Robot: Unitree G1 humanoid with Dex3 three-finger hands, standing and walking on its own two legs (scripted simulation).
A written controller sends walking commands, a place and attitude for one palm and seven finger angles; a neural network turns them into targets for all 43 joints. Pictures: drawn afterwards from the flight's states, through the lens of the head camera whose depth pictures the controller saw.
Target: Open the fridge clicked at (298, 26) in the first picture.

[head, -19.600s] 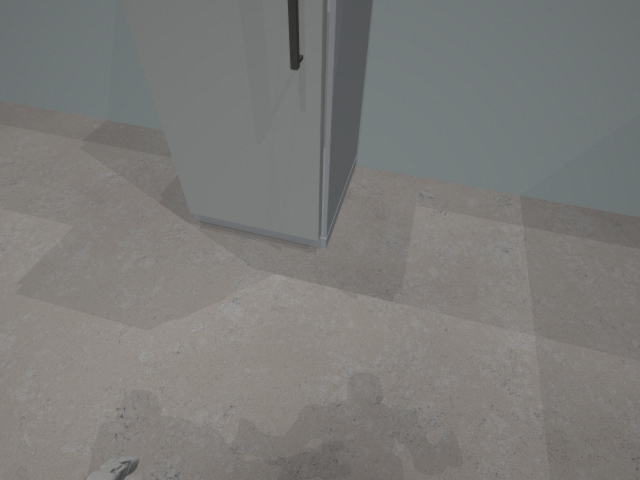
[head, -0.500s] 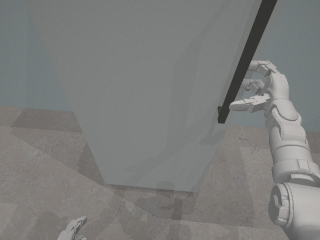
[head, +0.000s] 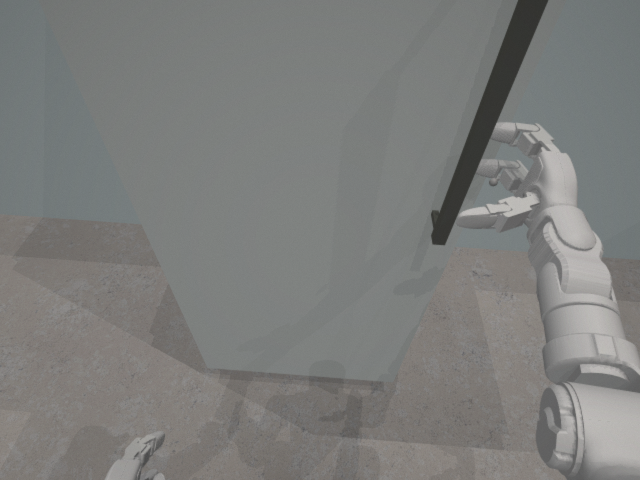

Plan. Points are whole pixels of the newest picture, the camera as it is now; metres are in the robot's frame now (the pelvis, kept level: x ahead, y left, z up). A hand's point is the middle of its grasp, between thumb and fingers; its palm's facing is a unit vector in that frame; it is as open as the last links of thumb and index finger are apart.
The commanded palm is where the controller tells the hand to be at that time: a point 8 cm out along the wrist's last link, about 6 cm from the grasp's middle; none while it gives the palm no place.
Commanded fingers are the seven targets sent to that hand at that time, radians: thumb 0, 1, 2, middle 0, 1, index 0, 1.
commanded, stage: slide the fingers in behind the handle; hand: right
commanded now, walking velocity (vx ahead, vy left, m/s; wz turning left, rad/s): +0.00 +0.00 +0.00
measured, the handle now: (484, 102) +0.49 -0.13 +0.25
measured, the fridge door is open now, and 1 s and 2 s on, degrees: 0 0 0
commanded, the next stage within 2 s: move the hooked fingers beside the handle in 0.12 s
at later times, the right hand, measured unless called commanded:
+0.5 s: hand (486, 177) +0.45 -0.15 +0.17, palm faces -0.01 +1.00 +0.01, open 13.8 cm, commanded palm +0.42 -0.21 +0.18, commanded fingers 0.00 0.50 -0.30 0.30 1.20 0.30 1.20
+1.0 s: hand (507, 179) +0.45 -0.18 +0.18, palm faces +0.01 +1.00 +0.01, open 13.9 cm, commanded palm +0.42 -0.23 +0.18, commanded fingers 0.00 0.50 -0.30 0.30 1.20 0.30 1.20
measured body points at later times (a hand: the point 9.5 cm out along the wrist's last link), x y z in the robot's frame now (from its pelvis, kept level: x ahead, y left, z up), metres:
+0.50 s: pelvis +0.01 -0.01 +0.00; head +0.02 -0.01 +0.45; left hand +0.11 +0.24 -0.11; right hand +0.44 -0.21 +0.18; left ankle -0.02 +0.08 -0.74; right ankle +0.03 -0.10 -0.74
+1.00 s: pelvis +0.00 -0.01 +0.00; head +0.02 -0.01 +0.45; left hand +0.10 +0.25 -0.11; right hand +0.44 -0.23 +0.18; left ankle -0.02 +0.08 -0.74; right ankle +0.03 -0.10 -0.74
